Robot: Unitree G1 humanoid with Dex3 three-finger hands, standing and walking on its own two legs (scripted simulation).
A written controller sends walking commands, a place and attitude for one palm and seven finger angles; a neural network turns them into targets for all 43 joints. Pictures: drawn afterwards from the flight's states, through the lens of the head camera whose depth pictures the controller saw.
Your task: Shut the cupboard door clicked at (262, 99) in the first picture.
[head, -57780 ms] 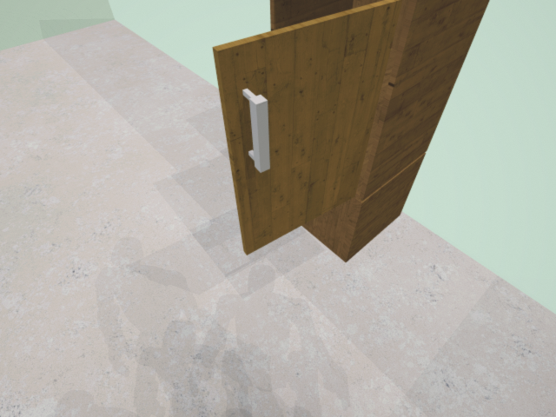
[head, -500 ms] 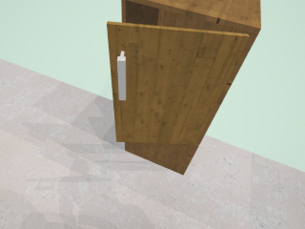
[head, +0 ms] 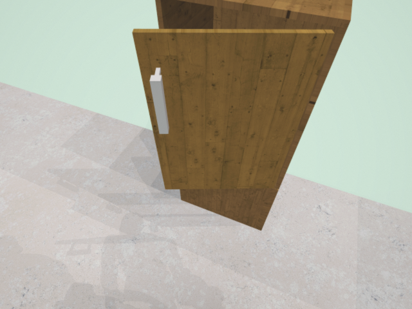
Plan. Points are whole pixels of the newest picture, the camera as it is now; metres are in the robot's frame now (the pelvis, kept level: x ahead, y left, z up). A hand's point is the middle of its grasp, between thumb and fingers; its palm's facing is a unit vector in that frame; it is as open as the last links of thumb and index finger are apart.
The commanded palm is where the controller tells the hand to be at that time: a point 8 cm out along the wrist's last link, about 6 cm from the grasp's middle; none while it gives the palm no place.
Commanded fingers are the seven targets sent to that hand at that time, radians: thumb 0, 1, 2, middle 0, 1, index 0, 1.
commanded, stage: look again from close up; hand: left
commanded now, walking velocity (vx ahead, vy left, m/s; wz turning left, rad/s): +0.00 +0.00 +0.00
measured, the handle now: (161, 102) +0.56 +0.14 +0.09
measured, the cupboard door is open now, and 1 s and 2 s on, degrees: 24 24 24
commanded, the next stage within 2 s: shuffle to correct the standing spot in 0.26 s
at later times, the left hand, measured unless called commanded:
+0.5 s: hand out of the picture -0.02 +0.15 -0.18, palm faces +0.01 -0.99 -0.17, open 7.4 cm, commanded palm none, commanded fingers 0.00 0.90 0.90 -0.20 -0.30 -0.20 -0.30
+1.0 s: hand out of the picture -0.03 +0.11 -0.19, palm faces +0.11 -0.98 -0.14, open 7.4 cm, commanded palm none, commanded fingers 0.00 0.90 0.90 -0.20 -0.30 -0.20 -0.30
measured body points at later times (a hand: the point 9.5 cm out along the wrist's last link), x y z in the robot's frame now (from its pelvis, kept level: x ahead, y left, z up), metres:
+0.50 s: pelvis -0.01 -0.03 +0.00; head -0.02 +0.00 +0.45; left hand -0.02 +0.20 -0.17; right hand +0.03 -0.27 -0.14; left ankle +0.03 +0.05 -0.73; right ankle -0.06 -0.14 -0.73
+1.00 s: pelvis +0.07 -0.03 -0.01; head +0.09 +0.00 +0.44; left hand -0.03 +0.17 -0.17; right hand +0.09 -0.26 -0.16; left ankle +0.09 +0.04 -0.71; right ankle -0.06 -0.14 -0.73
